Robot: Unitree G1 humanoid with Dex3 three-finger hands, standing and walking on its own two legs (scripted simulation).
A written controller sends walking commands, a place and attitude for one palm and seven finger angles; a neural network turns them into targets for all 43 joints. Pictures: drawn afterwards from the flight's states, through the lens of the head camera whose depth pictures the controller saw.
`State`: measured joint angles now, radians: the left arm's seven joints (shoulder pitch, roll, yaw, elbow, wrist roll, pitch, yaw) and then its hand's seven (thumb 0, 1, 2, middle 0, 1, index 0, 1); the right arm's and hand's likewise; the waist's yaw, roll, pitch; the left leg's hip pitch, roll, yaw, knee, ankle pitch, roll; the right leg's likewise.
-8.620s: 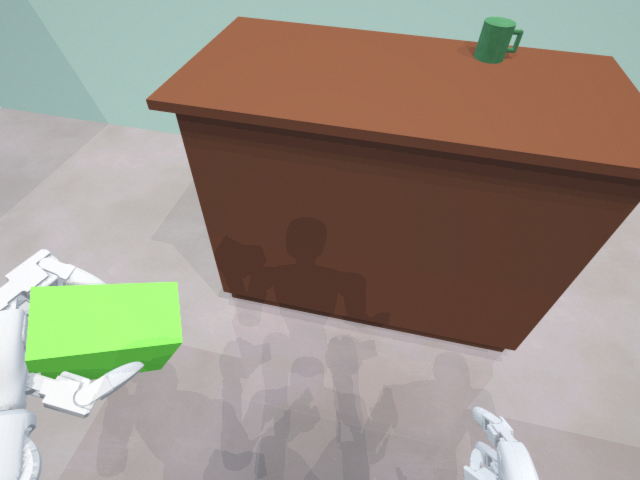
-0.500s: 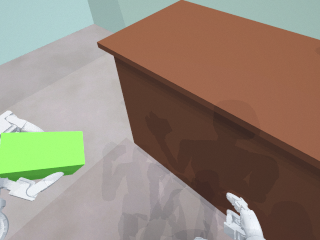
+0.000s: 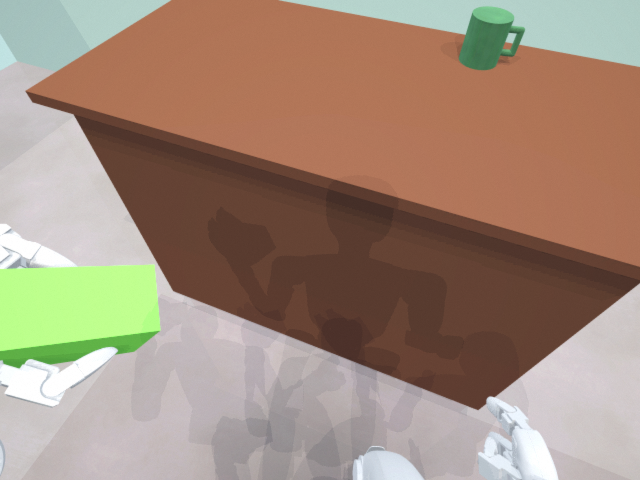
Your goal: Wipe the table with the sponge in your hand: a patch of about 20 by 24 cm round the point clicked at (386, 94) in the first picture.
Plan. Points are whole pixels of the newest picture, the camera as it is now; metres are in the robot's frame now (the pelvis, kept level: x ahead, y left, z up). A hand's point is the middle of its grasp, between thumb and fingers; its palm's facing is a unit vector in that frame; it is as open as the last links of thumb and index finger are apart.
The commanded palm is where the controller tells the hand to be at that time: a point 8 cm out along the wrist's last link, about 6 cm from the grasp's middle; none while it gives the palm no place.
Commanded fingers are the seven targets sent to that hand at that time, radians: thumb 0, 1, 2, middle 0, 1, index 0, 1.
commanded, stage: turn to face it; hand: left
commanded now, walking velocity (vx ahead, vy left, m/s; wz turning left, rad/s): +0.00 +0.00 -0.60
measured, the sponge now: (98, 316) +0.22 +0.23 +0.15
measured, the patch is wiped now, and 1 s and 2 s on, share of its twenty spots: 0.00 0.00 0.00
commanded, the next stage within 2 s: take the last steps up to it in 1.10 s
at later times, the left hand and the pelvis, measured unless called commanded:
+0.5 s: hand (193, 316) +0.22 +0.13 +0.17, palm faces +0.11 -0.86 -0.49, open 10.1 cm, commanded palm +0.18 +0.19 +0.19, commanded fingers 0.00 0.10 1.30 -1.20 -1.60 -1.20 -1.60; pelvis -0.06 -0.03 +0.00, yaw -17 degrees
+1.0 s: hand (346, 374) +0.18 +0.00 +0.17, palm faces -0.20 -0.81 -0.55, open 10.1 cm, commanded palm +0.16 +0.08 +0.19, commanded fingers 0.00 0.10 1.30 -1.20 -1.60 -1.20 -1.60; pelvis -0.13 -0.06 +0.00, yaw -34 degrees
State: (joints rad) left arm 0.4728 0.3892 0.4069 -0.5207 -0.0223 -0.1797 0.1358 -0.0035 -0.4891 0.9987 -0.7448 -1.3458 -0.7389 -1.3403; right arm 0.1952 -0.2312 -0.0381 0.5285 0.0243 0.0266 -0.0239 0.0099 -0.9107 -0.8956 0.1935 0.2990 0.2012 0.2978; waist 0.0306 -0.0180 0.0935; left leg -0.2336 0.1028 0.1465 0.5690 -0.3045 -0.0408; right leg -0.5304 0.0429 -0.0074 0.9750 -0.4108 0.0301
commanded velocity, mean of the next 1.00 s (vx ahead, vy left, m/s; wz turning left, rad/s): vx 0.00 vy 0.00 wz -0.51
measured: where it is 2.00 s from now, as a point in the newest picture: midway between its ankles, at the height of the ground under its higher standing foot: outside the picture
